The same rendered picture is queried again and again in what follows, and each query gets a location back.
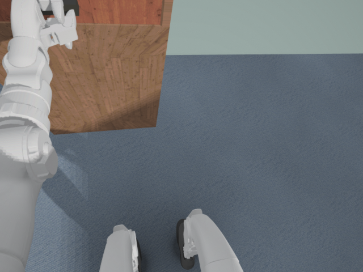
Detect handle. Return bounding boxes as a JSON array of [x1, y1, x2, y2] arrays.
[[41, 0, 79, 16]]

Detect robot right foot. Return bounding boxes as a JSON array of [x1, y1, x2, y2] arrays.
[[176, 219, 195, 270]]

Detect robot left hand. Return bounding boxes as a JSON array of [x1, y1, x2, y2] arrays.
[[10, 0, 78, 51]]

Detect robot left forearm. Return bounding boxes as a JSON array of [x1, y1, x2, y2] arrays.
[[0, 36, 53, 135]]

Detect cabinet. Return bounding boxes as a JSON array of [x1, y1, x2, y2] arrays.
[[0, 0, 174, 135]]

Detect drawer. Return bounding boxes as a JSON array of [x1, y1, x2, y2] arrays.
[[0, 0, 162, 25]]

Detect robot right shin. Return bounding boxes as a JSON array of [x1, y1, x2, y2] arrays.
[[183, 209, 202, 258]]

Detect robot left upper arm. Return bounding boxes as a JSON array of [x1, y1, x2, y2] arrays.
[[0, 125, 58, 272]]

